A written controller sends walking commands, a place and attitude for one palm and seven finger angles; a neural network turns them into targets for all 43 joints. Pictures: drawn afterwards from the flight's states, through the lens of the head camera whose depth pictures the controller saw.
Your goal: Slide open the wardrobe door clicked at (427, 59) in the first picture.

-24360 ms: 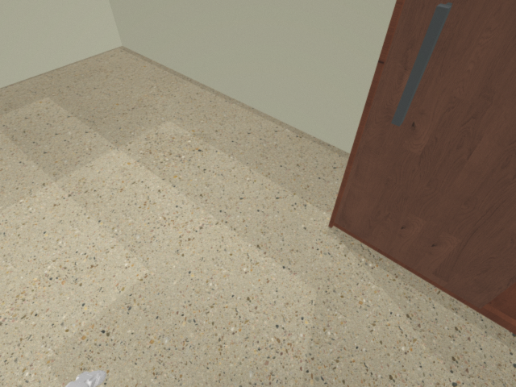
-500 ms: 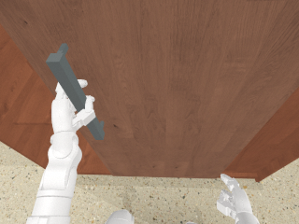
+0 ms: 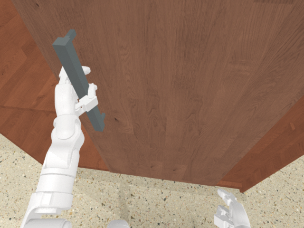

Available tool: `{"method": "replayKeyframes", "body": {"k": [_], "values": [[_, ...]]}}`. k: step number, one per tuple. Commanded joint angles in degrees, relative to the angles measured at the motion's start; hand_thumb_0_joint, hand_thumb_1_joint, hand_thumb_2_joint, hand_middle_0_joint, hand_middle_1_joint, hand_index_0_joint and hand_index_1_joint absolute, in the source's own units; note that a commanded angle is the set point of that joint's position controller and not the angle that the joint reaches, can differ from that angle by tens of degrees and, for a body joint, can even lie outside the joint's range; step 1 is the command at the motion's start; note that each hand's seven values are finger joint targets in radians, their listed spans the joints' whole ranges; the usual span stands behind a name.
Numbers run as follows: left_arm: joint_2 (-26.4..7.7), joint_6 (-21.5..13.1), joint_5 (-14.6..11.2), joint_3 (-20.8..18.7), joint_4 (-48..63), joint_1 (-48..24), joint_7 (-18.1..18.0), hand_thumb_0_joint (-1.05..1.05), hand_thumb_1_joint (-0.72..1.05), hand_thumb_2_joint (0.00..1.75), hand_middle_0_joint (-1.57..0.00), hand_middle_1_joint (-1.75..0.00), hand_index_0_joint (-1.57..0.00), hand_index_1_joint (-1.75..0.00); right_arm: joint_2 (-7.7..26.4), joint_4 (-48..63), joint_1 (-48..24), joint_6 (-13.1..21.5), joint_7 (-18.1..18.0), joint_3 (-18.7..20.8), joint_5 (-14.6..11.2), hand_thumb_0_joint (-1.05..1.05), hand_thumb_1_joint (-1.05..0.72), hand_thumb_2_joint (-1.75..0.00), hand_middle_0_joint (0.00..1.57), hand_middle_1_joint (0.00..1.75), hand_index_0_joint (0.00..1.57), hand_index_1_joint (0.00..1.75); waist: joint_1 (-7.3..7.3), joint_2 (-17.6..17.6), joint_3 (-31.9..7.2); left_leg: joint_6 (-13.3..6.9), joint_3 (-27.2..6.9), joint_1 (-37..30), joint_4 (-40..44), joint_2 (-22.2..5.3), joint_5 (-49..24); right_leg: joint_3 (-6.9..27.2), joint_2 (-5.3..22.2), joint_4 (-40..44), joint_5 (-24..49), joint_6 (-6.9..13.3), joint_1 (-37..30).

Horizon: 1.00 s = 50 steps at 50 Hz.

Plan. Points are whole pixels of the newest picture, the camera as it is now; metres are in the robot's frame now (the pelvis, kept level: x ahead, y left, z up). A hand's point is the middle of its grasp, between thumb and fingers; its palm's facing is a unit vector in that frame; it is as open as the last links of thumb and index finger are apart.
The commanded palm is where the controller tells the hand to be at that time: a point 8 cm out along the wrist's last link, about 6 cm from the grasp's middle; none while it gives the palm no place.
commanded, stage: step sideways, sliding the door along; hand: left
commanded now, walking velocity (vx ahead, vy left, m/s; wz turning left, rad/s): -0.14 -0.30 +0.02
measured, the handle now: (88, 90) +0.42 +0.25 +0.10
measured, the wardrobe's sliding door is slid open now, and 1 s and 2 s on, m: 0.46 0.49 0.49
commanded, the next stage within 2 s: stop walking and hold the door there in 0.30 s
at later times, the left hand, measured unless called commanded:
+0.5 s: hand (101, 98) +0.37 +0.19 +0.13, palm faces +0.41 -0.89 -0.19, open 6.6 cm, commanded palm +0.34 +0.20 +0.11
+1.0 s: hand (101, 98) +0.37 +0.19 +0.13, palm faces +0.40 -0.89 -0.20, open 6.4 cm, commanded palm +0.33 +0.21 +0.11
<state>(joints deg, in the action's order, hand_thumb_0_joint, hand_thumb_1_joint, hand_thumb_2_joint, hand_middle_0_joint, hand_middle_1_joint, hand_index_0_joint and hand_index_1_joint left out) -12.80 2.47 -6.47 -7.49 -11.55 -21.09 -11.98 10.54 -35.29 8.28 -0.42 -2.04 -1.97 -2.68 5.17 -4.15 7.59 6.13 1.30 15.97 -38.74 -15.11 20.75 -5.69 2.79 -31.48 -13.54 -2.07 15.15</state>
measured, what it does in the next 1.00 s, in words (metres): steps on the spot: left foot, then right foot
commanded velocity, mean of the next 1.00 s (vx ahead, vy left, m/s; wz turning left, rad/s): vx -0.07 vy -0.07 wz -0.03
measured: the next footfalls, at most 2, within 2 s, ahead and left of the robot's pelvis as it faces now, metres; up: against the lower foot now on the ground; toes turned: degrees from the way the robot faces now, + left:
left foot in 0.14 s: +0.03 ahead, +0.10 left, +0.00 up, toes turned +13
right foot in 0.52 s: +0.13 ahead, -0.25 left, +0.00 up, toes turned -5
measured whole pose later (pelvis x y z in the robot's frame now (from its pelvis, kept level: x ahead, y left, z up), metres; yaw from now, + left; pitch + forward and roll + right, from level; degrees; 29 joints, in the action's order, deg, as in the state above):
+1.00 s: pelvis +0.01 -0.06 +0.02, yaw -5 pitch -2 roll -2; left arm -21.5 -0.9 -3.3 -16.6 -24.8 -12.9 -10.7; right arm 13.8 -40.4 16.4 3.0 -5.1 -1.1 -1.6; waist -1.4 -1.8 -2.0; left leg -3.1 9.4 13.3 -28.5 -3.3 13.3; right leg -3.9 0.9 -35.7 -21.7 -0.9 15.3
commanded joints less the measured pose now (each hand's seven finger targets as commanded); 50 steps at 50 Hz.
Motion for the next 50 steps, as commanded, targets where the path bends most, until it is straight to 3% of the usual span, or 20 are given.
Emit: {"method": "replayKeyframes", "body": {"k": [1,5,6,7,8,9,13,20,21,23,24,25,26,27,35,38,40,42,46,50], "values": [[-0.5,-8.6,3.5,13.2,19.4,-17.2,4.8,0.00,0.90,0.90,-0.45,-1.40,-0.45,-1.40,6.7,6.5,-4.0,4.1,-2.4,4.7,0.0,0.00,-0.90,-0.90,0.20,0.30,0.20,0.30,-3.50,20.1,-28.4,-4.1,2.1,10.4,-21.1,10.8,15.3,14.3,15.8,2.7,55.6,11.3,-22.1],[6.8,-10.8,3.1,18.3,23.3,-24.3,4.9,0.00,0.90,0.90,-0.45,-1.40,-0.45,-1.40,6.3,5.8,-5.0,3.3,-3.1,4.1,0.6,0.00,-0.90,-0.90,0.20,0.30,0.20,0.30,-6.91,15.1,-26.8,-3.8,4.6,0.6,8.2,9.0,-3.7,6.0,10.9,-6.3,49.5,9.0,-17.7],[7.7,-11.4,2.8,19.5,24.6,-24.6,5.7,0.00,0.90,0.90,-0.45,-1.40,-0.45,-1.40,7.6,6.3,-4.6,2.5,-3.2,4.9,0.8,0.00,-0.90,-0.90,0.20,0.30,0.20,0.30,-8.10,8.8,-28.2,-5.0,2.0,-14.5,13.9,4.6,-27.1,2.4,7.2,-12.7,34.3,4.9,-5.4],[7.1,-11.7,2.0,19.6,27.3,-24.5,6.3,0.00,0.90,0.90,-0.45,-1.40,-0.45,-1.40,11.4,8.2,-5.5,2.2,-2.8,6.5,1.4,0.00,-0.90,-0.90,0.20,0.30,0.20,0.30,-7.24,-8.1,-29.0,-10.7,-15.6,-29.7,12.5,-11.0,-60.9,2.1,0.0,-21.9,-0.6,-0.2,14.1],[10.2,-10.7,2.7,21.4,24.2,-22.1,7.2,0.00,0.90,0.90,-0.45,-1.40,-0.45,-1.40,10.1,9.7,-6.0,1.2,-1.1,5.6,1.1,0.00,-0.90,-0.90,0.20,0.30,0.20,0.30,-5.25,-8.3,-30.1,-15.0,-19.7,-28.9,11.9,-16.5,-69.6,8.3,-0.1,-30.2,-19.0,0.2,16.0],[10.9,-9.4,2.9,20.9,21.7,-21.7,7.9,0.00,0.90,0.90,-0.45,-1.40,-0.45,-1.40,11.8,10.8,-7.5,0.9,0.5,6.1,0.1,0.00,-0.90,-0.90,0.20,0.30,0.20,0.30,-4.76,-2.8,-29.7,-16.3,-17.0,-24.9,13.4,-16.2,-49.8,10.4,0.1,-33.8,-16.7,0.5,15.6],[7.7,-9.6,3.7,19.7,28.8,-26.3,7.1,0.00,0.90,0.90,-0.45,-1.40,-0.45,-1.40,10.5,10.1,-6.9,2.4,1.5,6.2,1.0,0.00,-0.90,-0.90,0.20,0.30,0.20,0.30,-5.46,-11.7,-23.5,-11.9,-3.7,-26.8,11.3,-9.8,-57.6,6.3,0.6,-29.9,-11.8,0.2,20.1],[5.0,-8.9,3.3,16.3,30.1,-20.6,7.2,0.00,0.90,0.90,-0.45,-1.40,-0.45,-1.40,9.3,12.0,-4.9,5.7,1.6,6.0,0.8,0.00,-0.90,-0.90,0.20,0.30,0.20,0.30,-6.24,-15.7,-25.1,-9.2,2.2,-33.4,9.9,-7.3,-68.0,1.3,-3.4,-11.0,-4.3,0.2,11.8],[-26.3,-8.8,4.4,-17.3,10.5,-7.3,3.8,0.00,0.90,0.90,-0.45,-1.40,-0.45,-1.40,12.1,7.9,-1.4,4.6,0.4,7.7,0.8,0.00,-0.90,-0.90,0.20,0.30,0.20,0.30,-5.70,-16.4,-25.9,-8.7,4.2,-32.7,10.0,-7.4,-66.0,0.6,-3.7,-9.2,-3.7,-0.1,11.6],[-19.1,-8.3,4.0,-9.7,14.2,-7.1,4.8,0.00,0.90,0.90,-0.45,-1.40,-0.45,-1.40,10.5,10.3,-2.2,4.3,0.8,6.2,0.3,0.00,-0.90,-0.90,0.20,0.30,0.20,0.30,-4.91,-15.4,-25.6,-7.1,6.1,-28.8,3.3,-5.0,-60.0,-0.3,-3.6,3.8,3.9,1.0,4.1],[-15.6,-9.7,3.7,-5.5,20.2,-10.9,5.6,0.00,0.90,0.90,-0.45,-1.40,-0.45,-1.40,9.5,10.9,-4.1,5.2,1.0,5.4,-0.3,0.00,-0.90,-0.90,0.20,0.30,0.20,0.30,-4.75,-14.8,-26.5,-5.7,7.2,-25.1,-1.5,-2.5,-52.3,-0.1,-2.7,9.9,14.3,1.2,-2.3],[-18.8,-10.5,4.1,-8.0,19.1,-9.6,5.1,0.00,0.90,0.90,-0.45,-1.40,-0.45,-1.40,8.1,10.4,-3.9,5.7,0.6,4.9,-0.6,0.00,-0.90,-0.90,0.20,0.30,0.20,0.30,-5.19,-5.7,-27.9,-4.4,8.6,-15.5,-8.8,1.5,-34.3,4.5,3.0,9.1,36.4,3.1,-11.4],[-22.7,-10.7,4.4,-11.1,16.3,-5.6,4.4,0.00,0.90,0.90,-0.45,-1.40,-0.45,-1.40,6.3,10.9,-4.3,6.0,-0.5,4.3,-0.3,0.00,-0.90,-0.90,0.20,0.30,0.20,0.30,-4.68,10.9,-29.8,-2.7,8.4,2.1,-19.2,9.2,2.6,16.8,14.0,2.7,67.6,8.5,-22.6],[-23.8,-9.4,4.2,-13.6,9.3,1.2,4.1,0.00,0.90,0.90,-0.45,-1.40,-0.45,-1.40,7.0,10.3,-4.1,6.8,-1.4,3.9,0.6,0.00,-0.90,-0.90,0.20,0.30,0.20,0.30,-3.39,14.1,-29.3,-2.9,1.3,9.0,-23.3,12.9,18.6,19.8,19.7,2.8,78.0,11.0,-22.4],[-24.4,-9.1,4.3,-17.0,6.5,-5.4,2.3,0.00,0.90,0.90,-0.45,-1.40,-0.45,-1.40,10.1,5.7,-6.0,4.7,-4.8,3.4,0.0,0.00,-0.90,-0.90,0.20,0.30,0.20,0.30,-5.12,16.7,-28.2,-3.7,-0.1,3.0,-5.9,12.4,5.3,12.0,16.0,1.8,44.7,9.4,-11.9],[-21.4,-10.1,4.0,-12.7,8.2,-7.8,2.4,0.00,0.90,0.90,-0.45,-1.40,-0.45,-1.40,11.7,4.8,-4.9,3.7,-5.0,4.2,0.5,0.00,-0.90,-0.90,0.20,0.30,0.20,0.30,-6.00,2.0,-25.6,-4.3,1.1,-9.7,11.6,9.8,-14.0,6.4,9.2,-2.2,16.8,4.7,-1.2],[-17.8,-10.1,3.7,-8.6,10.7,-8.9,2.6,0.00,0.90,0.90,-0.45,-1.40,-0.45,-1.40,13.3,7.2,-4.6,4.1,-4.2,4.9,0.5,0.00,-0.90,-0.90,0.20,0.30,0.20,0.30,-4.39,-14.3,-21.6,-11.8,-14.6,-4.8,21.5,-3.9,-22.5,2.4,-1.4,-14.2,-16.3,1.2,5.5],[-16.0,-9.9,4.3,-6.5,8.9,-11.6,2.9,0.00,0.90,0.90,-0.45,-1.40,-0.45,-1.40,11.5,5.9,-5.5,4.8,-3.9,4.0,0.9,0.00,-0.90,-0.90,0.20,0.30,0.20,0.30,-5.17,-14.5,-18.0,-12.6,-16.1,-0.5,27.4,-4.3,-4.9,5.7,-1.7,-23.1,-15.5,2.1,7.1],[-19.1,-8.2,4.7,-9.3,1.5,-8.7,2.2,0.00,0.90,0.90,-0.45,-1.40,-0.45,-1.40,13.0,3.1,-0.3,6.4,-4.0,4.4,1.1,0.00,-0.90,-0.90,0.20,0.30,0.20,0.30,-5.54,-7.3,-18.2,-11.2,-7.2,-11.3,21.0,-0.5,-24.6,3.0,-1.2,-8.5,-10.2,0.8,6.3],[-18.9,-7.6,4.4,-8.0,-2.3,-9.0,3.1,0.00,0.90,0.90,-0.45,-1.40,-0.45,-1.40,13.6,3.0,0.2,7.1,-3.7,3.7,1.1,0.00,-0.90,-0.90,0.20,0.30,0.20,0.30,-6.02,-6.5,-19.1,-7.9,-2.9,-11.0,18.2,1.1,-23.0,2.3,-0.9,9.4,-1.5,1.6,-2.4]]}}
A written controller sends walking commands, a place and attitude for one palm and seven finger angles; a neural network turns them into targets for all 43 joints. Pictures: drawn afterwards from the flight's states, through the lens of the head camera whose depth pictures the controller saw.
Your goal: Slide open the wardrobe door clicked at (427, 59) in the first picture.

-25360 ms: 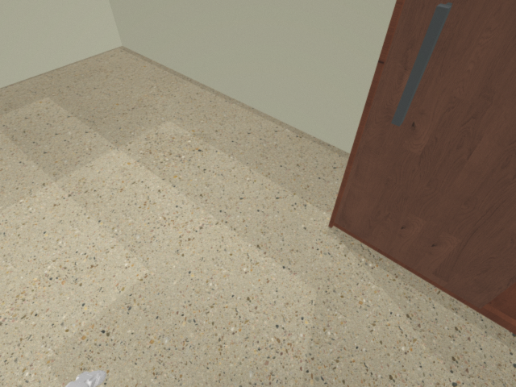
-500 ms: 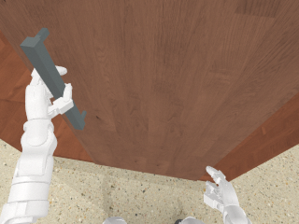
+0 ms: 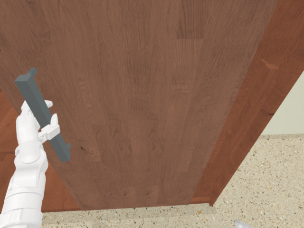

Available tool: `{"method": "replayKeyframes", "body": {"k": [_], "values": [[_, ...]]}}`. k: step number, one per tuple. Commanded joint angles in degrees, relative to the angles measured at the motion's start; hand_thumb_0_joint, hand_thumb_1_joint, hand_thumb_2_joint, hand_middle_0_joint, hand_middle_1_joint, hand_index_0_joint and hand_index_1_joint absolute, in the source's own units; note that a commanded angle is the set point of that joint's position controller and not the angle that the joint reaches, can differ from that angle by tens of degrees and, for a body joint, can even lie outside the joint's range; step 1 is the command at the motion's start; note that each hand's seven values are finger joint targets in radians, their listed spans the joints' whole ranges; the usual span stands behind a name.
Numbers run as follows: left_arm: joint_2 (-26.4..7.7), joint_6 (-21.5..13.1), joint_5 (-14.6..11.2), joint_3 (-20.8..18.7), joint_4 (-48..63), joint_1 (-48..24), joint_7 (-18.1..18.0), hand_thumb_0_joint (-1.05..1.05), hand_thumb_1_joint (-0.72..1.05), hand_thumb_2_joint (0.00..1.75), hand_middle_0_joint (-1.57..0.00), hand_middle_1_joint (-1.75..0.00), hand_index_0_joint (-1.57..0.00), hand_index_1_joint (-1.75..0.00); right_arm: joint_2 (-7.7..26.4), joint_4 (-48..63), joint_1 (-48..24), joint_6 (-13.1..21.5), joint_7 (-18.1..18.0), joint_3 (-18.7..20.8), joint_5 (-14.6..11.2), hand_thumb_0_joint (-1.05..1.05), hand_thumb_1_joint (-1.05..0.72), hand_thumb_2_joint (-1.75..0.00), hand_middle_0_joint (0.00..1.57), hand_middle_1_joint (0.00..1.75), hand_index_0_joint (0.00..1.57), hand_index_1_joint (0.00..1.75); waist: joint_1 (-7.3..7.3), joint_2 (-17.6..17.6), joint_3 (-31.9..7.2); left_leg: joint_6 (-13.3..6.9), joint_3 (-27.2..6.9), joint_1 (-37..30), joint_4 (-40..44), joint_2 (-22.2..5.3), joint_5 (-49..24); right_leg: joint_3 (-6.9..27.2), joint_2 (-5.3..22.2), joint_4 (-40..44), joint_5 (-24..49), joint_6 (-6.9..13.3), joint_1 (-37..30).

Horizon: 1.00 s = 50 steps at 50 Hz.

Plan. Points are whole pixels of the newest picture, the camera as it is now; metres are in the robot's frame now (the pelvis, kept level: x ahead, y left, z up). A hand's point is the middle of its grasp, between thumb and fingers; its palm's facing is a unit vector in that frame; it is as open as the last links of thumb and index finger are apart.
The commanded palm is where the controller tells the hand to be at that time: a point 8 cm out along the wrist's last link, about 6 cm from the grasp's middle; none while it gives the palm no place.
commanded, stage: stop walking and hold the door there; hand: left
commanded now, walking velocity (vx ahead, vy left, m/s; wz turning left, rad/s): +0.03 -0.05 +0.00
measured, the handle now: (51, 121) +0.39 +0.31 +0.08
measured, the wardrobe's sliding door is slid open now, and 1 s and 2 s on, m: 0.49 0.49 0.49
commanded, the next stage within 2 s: loosen the grip on the handle in 1.58 s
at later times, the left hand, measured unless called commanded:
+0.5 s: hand (53, 125) +0.34 +0.28 +0.11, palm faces +0.48 -0.85 -0.22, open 6.3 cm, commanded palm +0.30 +0.30 +0.09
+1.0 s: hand (52, 127) +0.34 +0.28 +0.11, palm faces +0.33 -0.93 -0.19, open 6.2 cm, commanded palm +0.31 +0.30 +0.09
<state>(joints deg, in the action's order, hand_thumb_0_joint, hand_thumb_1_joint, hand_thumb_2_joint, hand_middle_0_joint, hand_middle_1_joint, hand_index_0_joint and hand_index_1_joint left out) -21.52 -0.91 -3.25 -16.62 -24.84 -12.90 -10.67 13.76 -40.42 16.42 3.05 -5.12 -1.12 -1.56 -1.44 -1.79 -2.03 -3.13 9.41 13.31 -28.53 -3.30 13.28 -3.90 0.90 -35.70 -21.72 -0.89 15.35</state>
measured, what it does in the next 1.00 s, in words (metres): steps on the spot: right foot, then left foot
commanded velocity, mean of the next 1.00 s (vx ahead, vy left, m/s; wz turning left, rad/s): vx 0.00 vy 0.03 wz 0.04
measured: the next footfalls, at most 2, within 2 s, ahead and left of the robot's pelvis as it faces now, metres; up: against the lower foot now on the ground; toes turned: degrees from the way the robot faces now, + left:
right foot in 0.04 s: +0.05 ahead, -0.13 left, +0.00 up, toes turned -5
left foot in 0.86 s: +0.03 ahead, +0.20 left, +0.00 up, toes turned +7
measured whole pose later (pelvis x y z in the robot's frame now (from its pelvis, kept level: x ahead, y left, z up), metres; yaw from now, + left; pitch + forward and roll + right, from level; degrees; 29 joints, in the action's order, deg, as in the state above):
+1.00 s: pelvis -0.05 +0.07 -0.01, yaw +2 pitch -1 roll +1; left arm -16.1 -3.4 -3.7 -7.4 -28.3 -26.1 -9.4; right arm 11.8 -37.8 9.7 0.4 -5.3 -1.0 -2.1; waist 1.2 -0.9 3.5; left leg 0.2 4.7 18.1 -34.2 -2.3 14.8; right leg -2.4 3.2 -45.0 -24.8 -1.9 21.6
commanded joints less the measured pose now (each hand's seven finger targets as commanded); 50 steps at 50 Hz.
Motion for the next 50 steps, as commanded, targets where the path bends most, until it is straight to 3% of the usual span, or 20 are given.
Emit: {"method": "replayKeyframes", "body": {"k": [1,4,5,7,9,14,25,28,31,35,36,37,39,41,42,43,44,45,47,50], "values": [[-11.8,-4.4,1.4,0.3,10.5,-17.2,1.9,0.00,0.90,0.90,-0.45,-1.40,-0.45,-1.40,10.8,7.9,-7.5,3.7,-0.7,3.0,0.3,0.00,-0.90,-0.90,0.20,0.30,0.20,0.30,0.34,-8.0,-10.6,2.3,-10.6,-6.6,7.1,-10.1,-14.3,2.3,2.2,14.5,9.9,1.2,-5.0],[-14.7,-5.0,1.7,-2.3,9.0,-17.4,1.7,0.00,0.90,0.90,-0.45,-1.40,-0.45,-1.40,10.2,8.1,-8.1,3.6,-0.9,2.9,0.9,0.00,-0.90,-0.90,0.20,0.30,0.20,0.30,0.03,-5.2,-11.9,3.8,-9.7,-4.4,5.9,-8.1,-13.1,6.1,6.5,12.7,20.8,2.8,-6.1],[-16.2,-4.7,1.5,-4.8,5.3,-16.0,1.5,0.00,0.90,0.90,-0.45,-1.40,-0.45,-1.40,10.1,7.4,-7.8,3.5,-1.2,3.1,0.4,0.00,-0.90,-0.90,0.20,0.30,0.20,0.30,0.42,-2.6,-12.4,4.0,-8.6,-3.7,7.2,-7.4,-10.7,4.3,5.0,12.2,19.1,1.8,-5.9],[-14.5,-4.0,0.7,-3.0,1.4,-16.5,1.8,0.00,0.90,0.90,-0.45,-1.40,-0.45,-1.40,10.5,7.0,-6.9,3.0,-1.5,3.4,-0.3,0.00,-0.90,-0.90,0.20,0.30,0.20,0.30,0.61,0.8,-11.5,3.2,-8.5,-3.7,7.0,-7.6,-6.2,5.0,4.9,13.6,14.7,1.7,-4.3],[-12.3,-4.6,0.9,-0.4,1.8,-20.6,2.0,0.00,0.90,0.90,-0.45,-1.40,-0.45,-1.40,9.9,7.0,-7.3,3.1,-1.6,3.0,-0.2,0.00,-0.90,-0.90,0.20,0.30,0.20,0.30,0.49,-0.6,-10.4,2.7,-8.6,-4.0,7.9,-7.6,-1.4,5.7,5.2,14.4,10.2,1.7,-1.6],[-14.6,-5.4,1.7,-1.5,-5.2,-23.2,1.5,0.00,0.90,0.90,-0.45,-1.40,-0.45,-1.40,10.8,5.8,-6.1,2.7,-1.9,3.3,-0.3,0.00,-0.90,-0.90,0.20,0.30,0.20,0.30,0.68,-2.9,-6.6,2.3,-9.5,-1.4,11.4,-7.3,9.4,5.5,4.4,15.7,2.4,1.8,2.1],[-12.6,-7.0,1.6,0.5,-9.8,-24.8,2.2,0.00,0.90,0.90,-0.45,-1.40,-0.45,-1.40,11.0,5.8,-5.7,2.5,-2.1,3.7,-0.8,0.00,-0.90,-0.90,0.20,0.30,0.20,0.30,0.81,-0.5,-7.6,2.4,-8.7,-4.5,9.1,-6.7,0.5,6.0,4.7,16.1,7.1,1.8,3.0],[-13.9,-6.9,1.7,0.1,-9.7,-24.6,2.2,0.00,0.90,0.90,-0.45,-1.40,-0.45,-1.40,11.6,6.2,-5.9,1.6,-1.9,4.4,-0.8,0.00,-0.90,-0.90,0.20,0.30,0.20,0.30,0.99,-0.2,-8.3,2.5,-7.6,-3.6,4.0,-5.5,-6.2,8.7,8.8,16.3,13.4,2.7,1.2],[-13.7,-6.6,1.6,0.6,-8.3,-24.8,2.1,0.00,0.90,0.90,-0.45,-1.40,-0.45,-1.40,11.3,7.2,-6.2,0.0,-1.5,4.8,-0.9,0.00,-0.90,-0.90,0.20,0.30,0.20,0.30,0.91,3.2,-9.1,3.6,-7.0,-1.5,-3.0,-3.6,-7.2,13.6,16.0,16.3,23.0,5.5,-0.4],[-13.9,-5.9,1.4,0.1,-7.2,-24.8,2.0,0.00,0.90,0.90,-0.45,-1.40,-0.45,-1.40,11.1,8.5,-8.1,-1.3,-0.9,5.1,-1.4,0.00,-0.90,-0.90,0.20,0.30,0.20,0.30,2.90,11.4,-8.1,4.6,-10.9,10.7,-15.4,-0.3,11.0,18.1,25.4,14.9,36.7,10.7,-8.5],[-11.2,-5.7,1.4,2.5,-5.7,-25.3,2.4,0.00,0.90,0.90,-0.45,-1.40,-0.45,-1.40,10.2,8.8,-8.4,-1.1,-0.7,4.8,-1.7,0.00,-0.90,-0.90,0.20,0.30,0.20,0.30,3.15,13.6,-8.3,4.5,-12.4,13.2,-18.1,-0.5,13.9,16.8,26.8,13.3,39.1,11.1,-10.5],[-12.2,-5.4,1.3,1.5,-5.6,-25.5,2.1,0.00,0.90,0.90,-0.45,-1.40,-0.45,-1.40,10.6,8.3,-8.7,-1.0,-0.8,5.0,-1.5,0.00,-0.90,-0.90,0.20,0.30,0.20,0.30,2.79,14.1,-8.0,4.5,-13.1,13.4,-18.7,-0.8,14.3,16.3,27.5,12.4,40.9,10.9,-10.8],[-11.8,-5.3,1.9,1.1,-4.6,-26.3,2.3,0.00,0.90,0.90,-0.45,-1.40,-0.45,-1.40,9.5,8.0,-8.9,-1.4,-0.9,4.4,-1.0,0.00,-0.90,-0.90,0.20,0.30,0.20,0.30,1.82,14.9,-8.9,4.6,-11.8,8.3,-12.3,-1.4,11.5,10.1,25.1,8.7,41.0,7.8,-7.5],[-9.0,-5.9,1.5,3.4,-0.8,-29.3,2.9,0.00,0.90,0.90,-0.45,-1.40,-0.45,-1.40,8.4,7.3,-9.1,-2.0,-1.6,3.6,-0.6,0.00,-0.90,-0.90,0.20,0.30,0.20,0.30,0.14,11.1,-10.6,4.8,-6.6,-4.1,0.0,0.4,-3.6,2.2,17.0,3.3,29.6,3.0,-0.1],[-6.4,-6.7,0.8,6.1,3.4,-30.8,3.5,0.00,0.90,0.90,-0.45,-1.40,-0.45,-1.40,9.6,8.3,-10.4,-2.0,-2.1,4.0,-0.3,0.00,-0.90,-0.90,0.20,0.30,0.20,0.30,0.24,0.7,-9.6,2.9,-11.7,-7.1,4.0,-5.4,-12.0,-1.3,9.9,-4.1,16.8,0.0,5.0],[-2.5,-7.6,0.5,9.1,7.4,-32.1,3.7,0.00,0.90,0.90,-0.45,-1.40,-0.45,-1.40,10.2,10.1,-10.6,-1.9,-2.0,4.0,-0.3,0.00,-0.90,-0.90,0.20,0.30,0.20,0.30,0.93,-12.0,-10.0,-2.3,-22.3,-6.4,6.8,-13.8,-22.5,-2.1,3.7,-13.1,-1.2,-2.0,9.3],[1.5,-8.0,0.6,12.3,10.1,-32.5,4.2,0.00,0.90,0.90,-0.45,-1.40,-0.45,-1.40,8.0,11.1,-9.9,-1.7,-1.3,3.5,-0.3,0.00,-0.90,-0.90,0.20,0.30,0.20,0.30,0.88,-13.0,-11.0,-5.4,-23.9,-5.6,8.8,-15.5,-21.8,0.4,1.6,-19.7,-9.9,-1.1,10.2],[5.3,-7.7,0.5,14.7,8.9,-30.6,4.6,0.00,0.90,0.90,-0.45,-1.40,-0.45,-1.40,6.5,10.5,-9.7,-1.3,-0.9,3.0,-0.6,0.00,-0.90,-0.90,0.20,0.30,0.20,0.30,1.15,-9.3,-10.7,-5.9,-21.1,-4.6,8.9,-14.9,-14.9,1.5,1.5,-19.0,-9.0,-0.8,9.1],[4.8,-7.1,-0.2,14.9,12.0,-32.4,4.6,0.00,0.90,0.90,-0.45,-1.40,-0.45,-1.40,6.4,9.7,-9.0,-0.4,-1.0,2.6,-0.8,0.00,-0.90,-0.90,0.20,0.30,0.20,0.30,0.39,-5.2,-13.1,-5.7,-19.9,-8.7,5.9,-13.7,-20.5,1.7,1.2,-13.1,-5.5,-1.0,8.5],[3.6,-6.2,0.8,14.7,12.0,-33.0,4.2,0.00,0.90,0.90,-0.45,-1.40,-0.45,-1.40,7.5,9.2,-9.2,0.6,0.0,2.5,-0.5,0.00,-0.90,-0.90,0.20,0.30,0.20,0.30,0.75,-6.7,-14.2,-2.5,-14.3,-10.8,1.2,-11.9,-27.2,0.8,0.9,2.4,1.8,-0.2,2.1]]}}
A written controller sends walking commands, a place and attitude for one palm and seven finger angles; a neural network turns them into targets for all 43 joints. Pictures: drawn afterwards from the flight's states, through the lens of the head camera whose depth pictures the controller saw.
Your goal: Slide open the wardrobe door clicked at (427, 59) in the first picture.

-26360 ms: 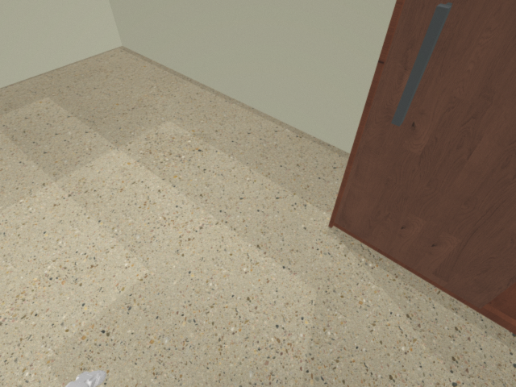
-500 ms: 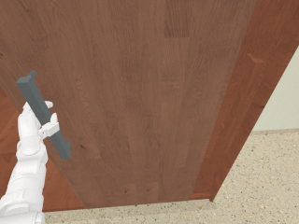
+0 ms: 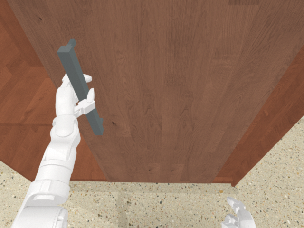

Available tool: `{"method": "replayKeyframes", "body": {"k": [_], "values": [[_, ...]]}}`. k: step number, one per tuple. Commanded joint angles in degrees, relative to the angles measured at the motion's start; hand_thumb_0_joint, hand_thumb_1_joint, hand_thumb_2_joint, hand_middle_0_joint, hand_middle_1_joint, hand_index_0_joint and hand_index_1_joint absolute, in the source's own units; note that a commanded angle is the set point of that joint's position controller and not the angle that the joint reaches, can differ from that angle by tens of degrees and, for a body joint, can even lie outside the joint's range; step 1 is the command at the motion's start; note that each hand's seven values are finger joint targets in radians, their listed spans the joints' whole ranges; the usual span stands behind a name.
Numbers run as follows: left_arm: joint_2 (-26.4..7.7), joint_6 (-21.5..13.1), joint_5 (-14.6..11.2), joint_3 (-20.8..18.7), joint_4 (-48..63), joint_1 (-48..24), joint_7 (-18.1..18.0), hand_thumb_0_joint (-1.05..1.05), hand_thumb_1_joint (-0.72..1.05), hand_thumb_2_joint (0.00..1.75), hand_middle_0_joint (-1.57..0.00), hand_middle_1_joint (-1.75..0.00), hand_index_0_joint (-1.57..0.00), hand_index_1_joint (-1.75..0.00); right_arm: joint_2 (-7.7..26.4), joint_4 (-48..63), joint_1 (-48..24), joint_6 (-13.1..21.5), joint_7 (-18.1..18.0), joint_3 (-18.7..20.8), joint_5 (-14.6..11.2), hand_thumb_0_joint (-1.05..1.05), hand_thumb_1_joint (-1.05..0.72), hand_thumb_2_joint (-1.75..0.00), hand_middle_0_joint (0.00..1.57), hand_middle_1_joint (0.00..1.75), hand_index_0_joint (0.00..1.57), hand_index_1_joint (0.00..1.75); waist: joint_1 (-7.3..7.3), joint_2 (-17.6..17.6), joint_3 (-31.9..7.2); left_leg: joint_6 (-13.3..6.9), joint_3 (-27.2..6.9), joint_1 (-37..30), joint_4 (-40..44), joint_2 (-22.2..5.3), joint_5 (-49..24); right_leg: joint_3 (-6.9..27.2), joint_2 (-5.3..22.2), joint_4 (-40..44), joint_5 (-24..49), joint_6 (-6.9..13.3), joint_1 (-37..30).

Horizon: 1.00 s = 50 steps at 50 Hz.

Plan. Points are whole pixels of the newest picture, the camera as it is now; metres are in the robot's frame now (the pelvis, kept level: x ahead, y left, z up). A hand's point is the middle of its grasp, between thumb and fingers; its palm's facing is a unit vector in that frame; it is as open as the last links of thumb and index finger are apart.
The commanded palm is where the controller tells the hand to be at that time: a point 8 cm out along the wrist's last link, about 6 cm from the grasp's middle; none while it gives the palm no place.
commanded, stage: stop walking and hold the door there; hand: left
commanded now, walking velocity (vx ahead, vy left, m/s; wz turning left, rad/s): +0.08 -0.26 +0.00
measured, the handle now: (88, 95) +0.44 +0.23 +0.10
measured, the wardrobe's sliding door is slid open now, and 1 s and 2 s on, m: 0.49 0.49 0.49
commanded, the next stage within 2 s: loosen the grip on the handle in 0.58 s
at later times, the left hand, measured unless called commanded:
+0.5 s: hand (89, 101) +0.39 +0.20 +0.12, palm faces +0.23 -0.96 -0.15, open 6.1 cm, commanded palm +0.36 +0.22 +0.11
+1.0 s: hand (89, 101) +0.39 +0.20 +0.12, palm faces +0.26 -0.95 -0.17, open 11.1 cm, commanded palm +0.35 +0.24 +0.13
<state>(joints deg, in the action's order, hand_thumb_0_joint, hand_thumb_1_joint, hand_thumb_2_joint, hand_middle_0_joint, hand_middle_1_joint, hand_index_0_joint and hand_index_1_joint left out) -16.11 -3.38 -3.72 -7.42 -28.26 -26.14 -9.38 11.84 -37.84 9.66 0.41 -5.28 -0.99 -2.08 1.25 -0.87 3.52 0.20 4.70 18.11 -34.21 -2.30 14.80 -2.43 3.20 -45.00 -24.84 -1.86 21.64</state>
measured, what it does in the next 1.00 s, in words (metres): steps on the spot: right foot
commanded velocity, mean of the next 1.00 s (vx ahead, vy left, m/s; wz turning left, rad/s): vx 0.00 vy -0.02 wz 0.00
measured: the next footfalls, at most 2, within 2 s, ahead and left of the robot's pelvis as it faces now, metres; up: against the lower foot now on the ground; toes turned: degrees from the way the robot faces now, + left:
right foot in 0.04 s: +0.06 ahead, -0.09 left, +0.00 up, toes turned -4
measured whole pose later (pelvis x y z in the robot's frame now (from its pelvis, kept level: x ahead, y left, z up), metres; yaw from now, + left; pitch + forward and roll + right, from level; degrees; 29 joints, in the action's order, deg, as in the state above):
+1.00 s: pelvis +0.00 +0.01 +0.00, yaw +0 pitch +1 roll +0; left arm -15.9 -6.1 -1.5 -10.3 -33.9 -26.0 -6.9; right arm 14.2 -39.1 14.8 7.8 -2.4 -0.8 -2.5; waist -1.1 0.3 -1.5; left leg -0.3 5.3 19.4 -31.9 -2.4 13.2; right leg -3.6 0.6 -33.4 -15.2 1.6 18.9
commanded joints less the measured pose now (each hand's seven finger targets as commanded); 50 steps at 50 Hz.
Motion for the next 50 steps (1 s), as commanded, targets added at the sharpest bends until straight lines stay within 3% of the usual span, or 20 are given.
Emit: {"method": "replayKeyframes", "body": {"k": [1,4,5,6,9,11,13,14,21,33,34,35,36,37,38,39,40,44,47,50], "values": [[-2.7,-3.7,1.4,5.0,15.6,-20.1,3.0,0.00,0.90,0.90,-0.45,-1.40,-0.45,-1.40,9.5,6.8,-2.6,3.3,0.4,2.1,0.0,0.00,-0.90,-0.90,0.20,0.30,0.20,0.30,-1.74,-8.3,-20.3,-4.7,-8.7,-14.6,5.3,-12.7,-26.5,0.4,-0.7,17.0,9.8,1.4,-7.2],[-6.9,-3.0,1.8,2.5,14.1,-19.4,2.7,0.00,0.90,0.90,-0.45,-1.40,-0.45,-1.40,8.7,7.0,-2.5,3.1,0.6,1.8,0.3,0.00,-0.90,-0.90,0.20,0.30,0.20,0.30,-2.59,3.6,-19.9,-0.4,-4.1,-4.7,1.5,-7.9,-11.1,9.4,8.4,20.3,27.2,5.0,-14.2],[-8.4,-2.5,1.1,-0.1,11.1,-17.3,2.5,0.00,0.90,0.90,-0.45,-1.40,-0.45,-1.40,8.6,6.4,-1.4,3.3,0.2,2.2,-0.1,0.00,-0.90,-0.90,0.20,0.30,0.20,0.30,-2.06,9.7,-19.3,0.5,-3.5,-3.9,-0.3,-5.1,-6.0,9.2,8.8,20.7,27.4,6.1,-13.7],[-6.1,-2.3,0.6,1.8,10.5,-17.3,2.9,0.00,0.90,0.90,-0.45,-1.40,-0.45,-1.40,8.5,6.5,-1.6,3.5,0.1,2.2,-0.3,0.00,-0.90,-0.90,0.20,0.30,0.20,0.30,-1.82,13.0,-19.1,0.7,-3.9,-3.6,-1.1,-4.1,-1.3,9.8,9.3,20.9,28.4,7.0,-13.6],[-4.7,-2.5,0.5,2.9,10.8,-18.3,3.2,0.00,0.90,0.90,-0.45,-1.40,-0.45,-1.40,8.6,5.8,-1.7,3.5,-0.3,1.8,-0.1,0.00,-0.90,-0.90,0.20,0.30,0.20,0.30,-1.92,5.0,-19.9,-0.7,-5.4,-8.9,5.3,-6.7,-9.3,5.9,5.9,18.0,20.9,4.3,-9.3],[-1.1,-3.1,0.5,6.2,12.4,-20.3,3.5,0.00,0.90,0.90,-0.45,-1.40,-0.45,-1.40,8.6,6.2,-2.8,3.5,-0.4,1.4,0.2,0.00,-0.90,-0.90,0.20,0.30,0.20,0.30,-1.70,-4.2,-19.2,-3.2,-10.6,-9.4,10.4,-11.3,-11.2,2.2,0.7,14.8,11.3,1.4,-7.0],[-0.6,-3.3,0.6,6.5,11.9,-19.7,3.2,0.00,0.90,0.90,-0.45,-1.40,-0.45,-1.40,8.6,5.9,-2.8,3.4,-0.6,1.4,0.4,0.00,-0.90,-0.90,0.20,0.30,0.20,0.30,-1.24,-8.4,-17.1,-5.3,-14.2,-8.4,14.3,-13.6,-9.6,1.5,-1.0,12.3,5.6,1.0,-6.6],[1.2,-3.3,0.8,8.2,11.3,-19.4,3.3,0.00,0.90,0.90,-0.45,-1.40,-0.45,-1.40,8.4,6.0,-2.9,3.3,-0.5,1.3,0.4,0.00,-0.90,-0.90,0.20,0.30,0.20,0.30,-1.26,-7.6,-16.1,-5.4,-13.9,-7.5,14.8,-13.6,-8.5,1.5,-1.2,13.1,5.0,1.1,-6.9],[-0.2,-3.3,0.8,7.2,8.6,-17.6,2.7,0.00,0.90,0.90,-0.45,-1.40,-0.45,-1.40,9.0,5.4,-1.9,3.3,-0.9,1.9,0.1,0.00,-0.90,-0.90,0.20,0.30,0.20,0.30,-1.77,0.3,-16.9,-1.3,-6.2,-7.2,9.5,-8.0,-7.3,5.5,3.3,21.4,13.5,2.8,-8.9],[-2.1,-3.2,1.0,5.9,7.1,-14.0,2.6,0.00,0.90,0.90,-0.45,-1.40,-0.45,-1.40,9.6,5.2,-2.3,2.5,-1.4,2.3,0.1,0.00,-0.90,-0.90,0.20,0.30,0.20,0.30,-1.53,0.1,-16.6,-1.2,-5.6,-9.5,9.6,-7.7,-13.1,4.8,3.1,21.9,18.2,2.4,-8.0],[-43.6,-6.3,7.4,-26.7,19.2,-51.6,2.2,0.00,0.90,0.90,-0.45,-1.40,-0.45,-1.40,11.5,7.4,2.5,3.6,0.5,7.3,1.5,0.00,-0.90,-0.90,0.20,0.30,0.20,0.30,1.29,14.7,-4.7,-3.7,-3.6,-4.2,7.0,-6.0,-9.6,9.1,1.2,27.6,25.4,2.0,-3.4],[-8.3,0.0,6.4,-2.7,-7.3,-36.9,6.1,0.00,0.78,0.84,-0.45,-1.40,-0.45,-1.40,9.0,6.1,-3.6,7.6,1.2,3.5,0.9,0.00,-0.90,-0.90,0.20,0.30,0.20,0.30,-5.99,14.3,-19.4,-2.8,-2.7,-9.0,12.3,0.9,-23.2,0.2,-3.7,15.0,38.6,4.9,-10.4],[-9.7,-0.1,1.8,-9.1,-0.5,-29.5,6.0,0.00,0.66,0.78,-0.45,-1.40,-0.45,-1.40,10.8,4.3,1.5,7.8,1.0,4.7,-1.8,0.00,-0.90,-0.90,0.20,0.30,0.20,0.30,-3.73,12.0,-20.2,-1.4,-4.3,-12.0,7.1,-0.3,-27.9,-2.0,-3.1,14.9,33.1,3.7,-7.0],[-2.3,0.0,0.9,-4.2,-0.1,-19.8,7.6,0.00,0.54,0.73,-0.45,-1.40,-0.45,-1.40,10.3,4.6,1.9,7.7,1.8,4.8,-1.3,0.00,-0.90,-0.90,0.20,0.30,0.20,0.30,-1.78,2.2,-21.9,1.0,-4.7,-15.5,6.3,-1.1,-31.0,-2.3,-2.6,14.8,28.3,3.5,-4.8],[-6.9,-1.9,-1.4,-9.1,5.2,-21.9,7.5,0.00,0.42,0.67,-0.45,-1.40,-0.45,-1.40,10.8,4.9,2.1,7.4,1.8,4.5,-1.1,0.00,-0.90,-0.90,0.20,0.30,0.20,0.30,0.30,-6.7,-26.9,1.5,-4.3,-20.2,6.3,-0.8,-29.2,-0.9,-2.5,16.4,24.6,3.3,-4.8],[-9.2,-3.0,-2.1,-10.7,9.2,-20.6,7.0,0.00,0.30,0.61,-0.45,-1.40,-0.45,-1.40,10.2,5.6,0.9,8.2,2.1,4.5,-0.2,0.00,-0.90,-0.90,0.20,0.30,0.20,0.30,1.31,-10.9,-28.6,1.5,-3.8,-21.2,6.4,-0.2,-23.5,-0.2,-2.8,17.3,22.4,3.7,-5.6],[-6.9,-4.0,-1.1,-7.3,11.4,-20.6,6.3,0.00,0.17,0.55,-0.45,-1.40,-0.45,-1.40,9.3,6.3,0.1,8.9,2.5,3.9,-0.1,0.00,-0.90,-0.90,0.20,0.30,0.20,0.30,0.83,-11.9,-27.3,1.0,-3.3,-19.4,6.4,0.5,-17.9,-0.1,-2.9,17.5,20.7,3.9,-5.2],[-5.3,-6.6,3.2,-1.1,10.3,-22.8,3.4,0.00,-0.31,0.32,-0.45,-1.40,-0.45,-1.40,9.4,7.1,0.2,9.9,3.1,3.3,-0.6,0.00,-0.90,-0.90,0.20,0.30,0.20,0.30,-2.60,2.3,-17.1,-1.4,-4.1,-7.2,8.4,0.0,1.0,0.1,-3.3,18.7,8.8,3.0,-1.0],[-11.3,-7.7,3.0,-5.3,7.6,-25.6,2.3,0.00,-0.55,0.20,-0.41,-1.35,-0.41,-1.35,10.2,6.8,-0.5,10.1,2.1,2.8,-0.7,0.00,-0.90,-0.90,0.20,0.30,0.20,0.30,-2.40,3.0,-14.8,-1.9,-3.3,-3.7,8.7,0.9,8.0,2.1,-2.5,20.3,2.1,2.8,-0.8],[-8.5,-8.6,0.7,-2.8,8.5,-25.8,3.9,0.00,-0.55,0.20,-0.37,-1.30,-0.37,-1.30,9.8,6.8,-0.6,10.9,1.7,2.7,-0.9,0.00,-0.90,-0.90,0.20,0.30,0.20,0.30,-2.45,2.3,-16.5,-2.2,-2.3,-4.4,7.4,1.4,5.0,3.0,-2.6,20.8,3.3,2.8,-2.2]]}}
